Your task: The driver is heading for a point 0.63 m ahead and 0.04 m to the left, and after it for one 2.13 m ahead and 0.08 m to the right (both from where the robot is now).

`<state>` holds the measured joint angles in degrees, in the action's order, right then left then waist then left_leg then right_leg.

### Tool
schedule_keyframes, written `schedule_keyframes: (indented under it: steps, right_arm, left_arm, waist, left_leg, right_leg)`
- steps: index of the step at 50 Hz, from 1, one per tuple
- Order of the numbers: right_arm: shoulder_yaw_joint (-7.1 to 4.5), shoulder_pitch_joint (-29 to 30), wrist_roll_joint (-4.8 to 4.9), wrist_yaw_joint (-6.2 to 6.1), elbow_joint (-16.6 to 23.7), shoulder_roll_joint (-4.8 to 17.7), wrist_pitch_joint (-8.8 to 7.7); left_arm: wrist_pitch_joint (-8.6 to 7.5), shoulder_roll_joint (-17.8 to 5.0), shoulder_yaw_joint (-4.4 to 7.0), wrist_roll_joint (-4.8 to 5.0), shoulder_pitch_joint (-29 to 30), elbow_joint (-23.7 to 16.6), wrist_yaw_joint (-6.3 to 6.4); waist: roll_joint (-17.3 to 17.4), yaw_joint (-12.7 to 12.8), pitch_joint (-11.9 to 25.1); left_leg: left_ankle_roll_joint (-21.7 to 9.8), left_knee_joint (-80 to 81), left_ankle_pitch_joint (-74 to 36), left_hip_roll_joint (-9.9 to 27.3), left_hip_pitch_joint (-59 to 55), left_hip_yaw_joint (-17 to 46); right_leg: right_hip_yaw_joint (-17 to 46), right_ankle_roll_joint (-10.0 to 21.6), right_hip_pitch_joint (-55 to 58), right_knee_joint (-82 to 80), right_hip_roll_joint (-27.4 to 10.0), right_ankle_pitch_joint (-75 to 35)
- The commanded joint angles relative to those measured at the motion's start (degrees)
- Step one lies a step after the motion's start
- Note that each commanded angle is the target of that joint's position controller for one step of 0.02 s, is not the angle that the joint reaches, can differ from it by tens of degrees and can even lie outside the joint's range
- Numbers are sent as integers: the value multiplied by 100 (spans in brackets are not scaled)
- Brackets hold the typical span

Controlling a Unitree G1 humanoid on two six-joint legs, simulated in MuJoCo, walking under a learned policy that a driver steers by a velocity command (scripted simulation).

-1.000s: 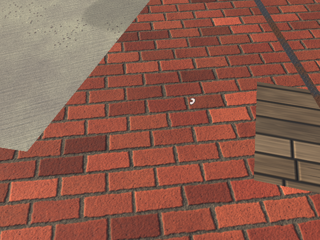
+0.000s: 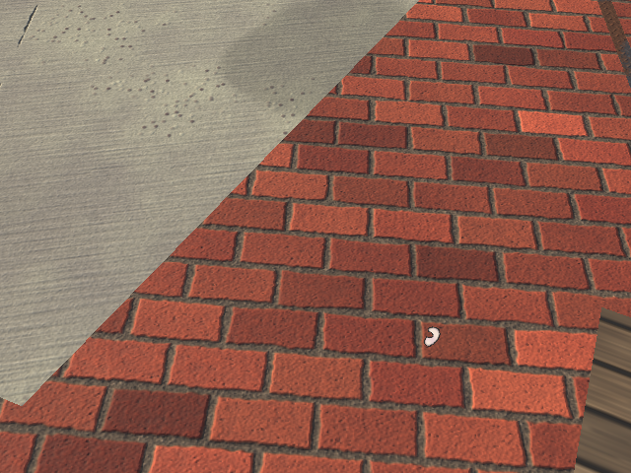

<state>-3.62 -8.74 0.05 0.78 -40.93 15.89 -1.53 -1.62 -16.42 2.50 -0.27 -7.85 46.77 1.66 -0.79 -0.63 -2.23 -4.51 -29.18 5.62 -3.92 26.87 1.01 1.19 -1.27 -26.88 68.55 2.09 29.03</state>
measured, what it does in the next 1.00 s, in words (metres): walks ahead: right foot, then left foot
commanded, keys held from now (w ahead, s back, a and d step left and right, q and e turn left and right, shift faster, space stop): q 0.16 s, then no key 0.02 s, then w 0.28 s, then no key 0.54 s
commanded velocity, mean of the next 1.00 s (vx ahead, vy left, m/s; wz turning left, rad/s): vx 0.15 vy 0.00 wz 0.21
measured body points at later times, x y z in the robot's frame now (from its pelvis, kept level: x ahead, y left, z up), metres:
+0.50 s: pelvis +0.08 -0.04 +0.02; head +0.08 -0.07 +0.47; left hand +0.04 +0.24 -0.09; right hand +0.28 -0.27 -0.09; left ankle +0.11 +0.12 -0.65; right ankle +0.06 -0.16 -0.73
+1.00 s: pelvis +0.18 +0.01 +0.01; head +0.19 +0.02 +0.46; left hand +0.20 +0.29 -0.12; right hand +0.37 -0.19 -0.10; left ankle +0.20 +0.13 -0.73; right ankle +0.21 -0.13 -0.72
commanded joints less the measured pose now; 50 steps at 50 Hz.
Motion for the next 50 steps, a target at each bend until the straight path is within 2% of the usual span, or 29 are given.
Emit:
schedule_keyframes:
  steps: [1, 3, 5, 8, 13, 15, 16, 17, 18, 19, 20, 21, 22, 26, 29, 32, 34, 36, 37, 38, 39, 40, 41, 42, 43, 44, 46, 48, 50]
  right_arm:
    - [-206, -6, -11, -102, 519, 758, 76]
    - [-260, -64, -60, -157, 590, 855, 113]
    - [-313, -135, -13, -228, 649, 964, 139]
    - [-334, -90, 10, -296, 747, 986, 212]
    - [-252, -192, 3, -297, 744, 823, 276]
    - [-182, -250, 28, -293, 675, 676, 286]
    - [-118, -245, 25, -289, 667, 488, 266]
    - [-11, -277, 33, -274, 675, 56, 223]
    - [-123, 65, 144, -242, 1012, 405, 71]
    - [-215, 175, 145, -226, 945, 767, -48]
    - [-253, 7, 112, -177, 798, 847, -92]
    - [-250, -141, 41, -150, 636, 768, -94]
    - [-227, -117, -5, -117, 606, 653, -117]
    - [-111, 209, 1, -84, 598, 193, -159]
    - [-6, 646, 19, -37, 727, -70, -187]
    - [-35, 824, 73, 32, 778, 57, -179]
    - [-70, 717, 87, 51, 761, 169, -195]
    - [-154, 127, 25, 19, 536, 352, -227]
    - [-230, -289, -40, -56, 467, 669, -239]
    - [-298, -908, -212, -126, 420, 1081, -192]
    - [-198, -1072, -151, -110, 266, 751, -108]
    - [-103, -1008, -76, -72, 196, 425, -50]
    - [-54, -585, -42, -62, 207, 331, -39]
    - [-12, -182, -38, -51, 236, 276, -44]
    - [-7, 177, -53, -43, 259, 294, -45]
    - [-30, 413, -104, -45, 242, 363, -31]
    - [-27, 518, -152, -67, 161, 325, -11]
    - [-3, 551, -121, -90, 67, 276, 11]
    - [51, 524, -57, -97, -59, 159, 36]
  left_arm:
    - [102, -577, 173, -40, -260, -388, 86]
    - [119, -423, 144, -12, -369, -378, 122]
    - [129, -386, 133, -6, -308, -400, 151]
    - [142, -399, 147, 9, -126, -471, 147]
    - [-1, -434, 168, 34, -336, -503, -2]
    - [-102, -291, 158, 28, -714, -370, -79]
    - [-152, -374, 183, -22, -1034, -275, -85]
    - [-195, -665, 220, -119, -1492, -196, -78]
    - [-235, -1356, 418, -256, -1419, -169, -167]
    - [-323, -1171, 400, -204, -1025, -314, -134]
    - [-374, -883, 333, -70, -810, -346, -83]
    - [-383, -746, 290, 12, -782, -373, -65]
    - [-377, -726, 276, 61, -865, -312, -56]
    - [-347, -397, 143, -17, -1341, -103, -69]
    - [-235, -556, 158, 5, -1540, 7, -64]
    - [-155, -819, 219, 56, -1746, 97, -75]
    - [-123, -821, 225, 111, -1622, 88, -69]
    - [-119, -762, 212, 168, -1428, 62, -50]
    - [-179, -655, 178, 93, -1504, 44, -57]
    - [-276, -262, 41, -97, -1803, -69, -80]
    - [-280, 8, -87, -62, -2167, 40, -98]
    - [-195, -427, 53, 85, -1908, 88, -96]
    - [-103, -506, 92, 133, -1541, 33, -71]
    - [4, -417, 97, 92, -1365, 44, -17]
    - [107, -373, 110, 31, -1314, 31, 46]
    - [173, -261, 94, 14, -1394, 62, 86]
    - [204, -83, 52, -21, -1505, 134, 114]
    - [202, -99, 60, -21, -1449, 155, 98]
    - [193, -119, 64, -81, -1351, 161, 60]
  waist:
    - [403, 185, 964]
    - [681, 193, 1016]
    - [705, 128, 1141]
    - [817, 41, 1073]
    - [1137, 37, 1142]
    - [1013, 262, 904]
    - [737, 401, 721]
    - [-338, 413, 756]
    - [-1459, 333, -84]
    - [-1068, 214, -447]
    - [-870, 84, -428]
    - [-733, 45, -232]
    - [-687, 89, -216]
    - [-606, 307, -156]
    - [-776, 507, -52]
    - [-887, 598, 33]
    - [-927, 478, 107]
    - [-697, 117, 396]
    - [-397, -15, 841]
    - [607, -45, 1796]
    - [1588, -67, 2439]
    - [1212, -147, 2099]
    - [920, -71, 1465]
    - [671, 40, 1102]
    - [655, 197, 833]
    - [790, 343, 701]
    - [924, 393, 717]
    - [896, 400, 744]
    - [768, 440, 613]
  left_leg:
    - [-1031, 1158, -811, 1401, -1196, 2015]
    - [-999, 1180, -864, 1242, -1069, 1884]
    - [-965, 1170, -476, 1224, -1108, 1974]
    - [-819, 1258, 641, 1131, -937, 2206]
    - [-668, 1316, 2514, 1093, -718, 2399]
    - [-445, 1157, 3174, 861, -203, 2247]
    - [-188, 683, 3283, 596, 250, 2010]
    - [165, -1215, 2984, -19, 921, 1150]
    - [168, -1953, 2495, -295, 2216, 737]
    - [139, -2458, 1897, 11, 2405, 1167]
    - [168, -2572, 1349, 94, 2470, 1134]
    - [253, -2679, 1056, 214, 2339, 918]
    - [332, -2794, 718, 314, 2322, 711]
    - [517, -2517, 38, 558, 1781, 90]
    - [587, -1311, -176, 510, 890, -197]
    - [563, -659, 12, 352, 313, -310]
    - [413, -244, 76, 294, -30, -254]
    - [165, 757, -726, 191, -1072, -245]
    - [-31, 709, -2204, 676, -2148, 190]
    - [-645, -117, -4504, 1858, -4157, 1278]
    - [-1492, 121, -4729, 2747, -4359, 2231]
    - [-1427, 432, -3572, 2501, -3741, 2181]
    - [-1175, 609, -2788, 2220, -3164, 1808]
    - [-988, 799, -2234, 1998, -2553, 1521]
    - [-850, 1016, -1795, 1824, -1885, 1281]
    - [-770, 1168, -1536, 1633, -1305, 1013]
    - [-780, 1228, -1192, 1449, -897, 725]
    - [-749, 1208, -489, 1404, -788, 680]
    - [-470, 1130, 805, 1220, -529, 618]
  right_leg:
    - [341, -66, -570, -428, -281, -445]
    - [268, -147, -332, -1069, -148, -541]
    - [332, -224, -233, -1515, -105, -734]
    - [404, -257, -75, -1999, -60, -1013]
    - [12, -77, 721, -2892, -57, -854]
    - [-238, 196, 1576, -3905, -24, -1135]
    - [110, 398, 2038, -4468, -415, -825]
    - [1598, 757, 2522, -5143, -1657, 185]
    - [3652, 1464, 2030, -6007, -2418, 1542]
    - [3640, 1551, 1863, -6106, -2426, 1582]
    - [3075, 1338, 2041, -6030, -2169, 1075]
    - [2586, 1158, 2229, -5990, -1915, 618]
    - [2273, 1109, 2263, -6050, -1800, 237]
    - [971, 1052, 2166, -5965, -1341, -2296]
    - [359, 968, 2016, -5634, -1123, -3705]
    - [457, 1036, 2097, -5308, -1286, -4002]
    - [650, 1014, 2213, -5046, -1429, -4267]
    - [603, 780, 2221, -4441, -1231, -4587]
    - [384, 513, 1844, -3834, -966, -4323]
    - [107, 154, 461, -2531, -565, -2375]
    - [197, -127, -34, -1449, -323, 772]
    - [393, -230, -177, -920, -464, 1120]
    - [315, -272, -418, -724, -567, 965]
    - [277, -314, -367, -907, -661, 714]
    - [286, -368, -39, -1281, -737, 388]
    - [190, -401, 436, -1653, -693, 87]
    - [28, -392, 1056, -2270, -576, -390]
    - [-54, -303, 1457, -2974, -526, -1146]
    - [-142, -139, 1980, -3822, -445, -2003]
